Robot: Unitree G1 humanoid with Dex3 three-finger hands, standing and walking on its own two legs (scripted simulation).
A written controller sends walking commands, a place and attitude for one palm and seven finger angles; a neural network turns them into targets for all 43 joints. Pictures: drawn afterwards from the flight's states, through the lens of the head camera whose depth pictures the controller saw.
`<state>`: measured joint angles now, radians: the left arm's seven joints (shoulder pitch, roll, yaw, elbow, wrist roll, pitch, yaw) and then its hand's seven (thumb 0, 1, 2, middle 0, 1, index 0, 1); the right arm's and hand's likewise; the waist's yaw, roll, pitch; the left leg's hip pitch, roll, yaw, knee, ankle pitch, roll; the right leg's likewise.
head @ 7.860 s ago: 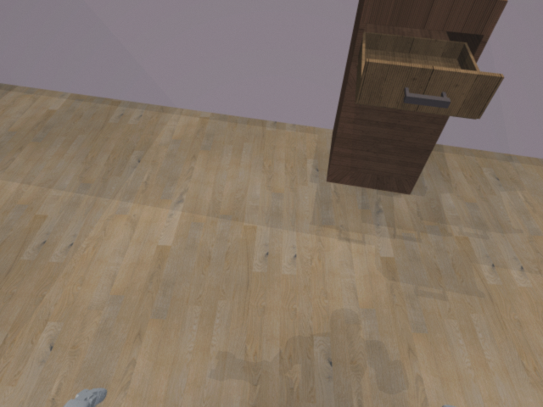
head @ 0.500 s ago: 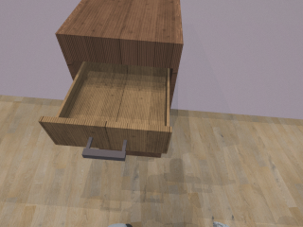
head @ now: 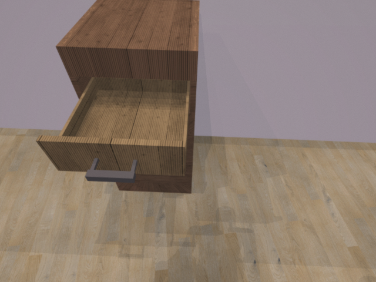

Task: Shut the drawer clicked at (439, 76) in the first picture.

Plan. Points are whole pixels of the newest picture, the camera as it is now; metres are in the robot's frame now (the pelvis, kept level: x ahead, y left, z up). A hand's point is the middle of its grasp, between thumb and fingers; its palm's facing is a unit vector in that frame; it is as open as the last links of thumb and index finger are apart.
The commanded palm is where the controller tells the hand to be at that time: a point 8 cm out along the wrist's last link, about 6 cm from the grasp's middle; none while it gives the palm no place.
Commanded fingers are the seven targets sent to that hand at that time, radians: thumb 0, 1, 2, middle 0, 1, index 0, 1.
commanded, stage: come to a stop and stand still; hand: left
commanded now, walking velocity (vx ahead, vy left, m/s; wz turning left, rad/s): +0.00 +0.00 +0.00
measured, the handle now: (113, 169) +0.40 +0.23 -0.05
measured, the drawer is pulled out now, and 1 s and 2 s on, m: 0.29 0.29 0.29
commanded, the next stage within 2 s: look again from close up in 0.38 s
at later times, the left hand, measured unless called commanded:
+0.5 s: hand out of the picture -0.05 +0.15 -0.18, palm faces +0.05 -0.99 -0.16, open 7.4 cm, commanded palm none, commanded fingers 0.00 0.90 0.90 -0.20 -0.30 -0.20 -0.30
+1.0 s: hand out of the picture +0.02 +0.22 -0.17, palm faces +0.02 -0.97 -0.22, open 7.4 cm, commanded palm none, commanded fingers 0.00 0.90 0.90 -0.20 -0.30 -0.20 -0.30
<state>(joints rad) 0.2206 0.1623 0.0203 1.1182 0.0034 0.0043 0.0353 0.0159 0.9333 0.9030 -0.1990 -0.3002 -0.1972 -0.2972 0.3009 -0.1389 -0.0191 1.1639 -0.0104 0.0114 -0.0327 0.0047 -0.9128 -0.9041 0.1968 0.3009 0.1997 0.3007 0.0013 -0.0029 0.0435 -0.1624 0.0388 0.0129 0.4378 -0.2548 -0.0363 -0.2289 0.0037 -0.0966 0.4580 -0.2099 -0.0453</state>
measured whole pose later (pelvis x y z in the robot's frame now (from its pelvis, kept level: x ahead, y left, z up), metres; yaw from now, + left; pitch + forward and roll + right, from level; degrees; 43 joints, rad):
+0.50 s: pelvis -0.02 +0.00 +0.00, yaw -1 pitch -1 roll +0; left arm 0.33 0.10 0.01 1.15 0.01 -0.01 0.04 0.01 0.90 0.90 -0.20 -0.30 -0.19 -0.30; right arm 0.35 -0.11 -0.01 1.14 -0.01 0.00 -0.03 0.00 -0.91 -0.90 0.20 0.30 0.20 0.30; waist 0.01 0.00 0.02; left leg -0.20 0.04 0.03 0.43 -0.23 -0.03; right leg -0.25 0.00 -0.08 0.42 -0.16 -0.04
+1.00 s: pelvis +0.00 +0.04 +0.00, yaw +0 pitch -2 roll +1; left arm 0.28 0.16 -0.01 1.08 0.01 -0.02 0.04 0.00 0.91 0.90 -0.19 -0.30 -0.19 -0.30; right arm 0.32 -0.15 0.02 1.09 -0.01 -0.03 -0.01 0.01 -0.92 -0.90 0.20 0.30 0.20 0.30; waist 0.00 0.02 0.02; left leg -0.15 -0.03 0.05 0.44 -0.26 0.03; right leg -0.23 -0.06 -0.06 0.47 -0.21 0.02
